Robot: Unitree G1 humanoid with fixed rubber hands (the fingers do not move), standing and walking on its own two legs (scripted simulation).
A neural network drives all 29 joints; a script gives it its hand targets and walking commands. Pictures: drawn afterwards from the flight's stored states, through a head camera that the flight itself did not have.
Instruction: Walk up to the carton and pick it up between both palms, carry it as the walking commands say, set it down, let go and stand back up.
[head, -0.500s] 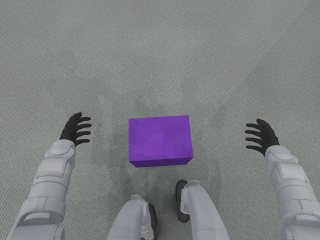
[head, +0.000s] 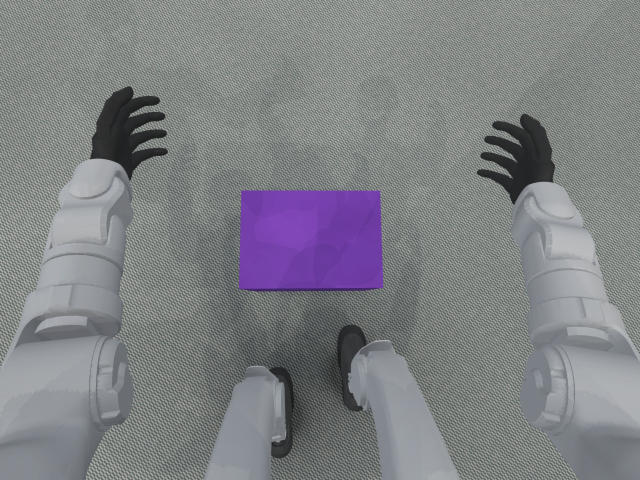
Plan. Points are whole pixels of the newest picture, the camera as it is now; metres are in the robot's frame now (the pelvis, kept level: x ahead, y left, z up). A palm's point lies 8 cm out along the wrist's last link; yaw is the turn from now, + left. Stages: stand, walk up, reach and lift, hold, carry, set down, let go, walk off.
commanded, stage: reach and lift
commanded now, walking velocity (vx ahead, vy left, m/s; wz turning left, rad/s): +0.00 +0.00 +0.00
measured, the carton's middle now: (310, 247) +0.43 -0.02 -0.53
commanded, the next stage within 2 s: none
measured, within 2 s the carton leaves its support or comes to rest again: neither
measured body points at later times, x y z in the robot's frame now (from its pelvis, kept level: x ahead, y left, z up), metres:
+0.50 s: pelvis -0.07 +0.01 -0.09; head +0.28 +0.02 +0.20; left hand +0.51 +0.20 -0.20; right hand +0.46 -0.27 -0.21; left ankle +0.01 +0.09 -0.63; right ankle +0.10 -0.11 -0.63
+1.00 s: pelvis -0.05 -0.01 -0.20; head +0.32 +0.00 +0.07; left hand +0.47 +0.23 -0.38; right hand +0.46 -0.22 -0.38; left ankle +0.01 +0.10 -0.63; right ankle +0.10 -0.11 -0.63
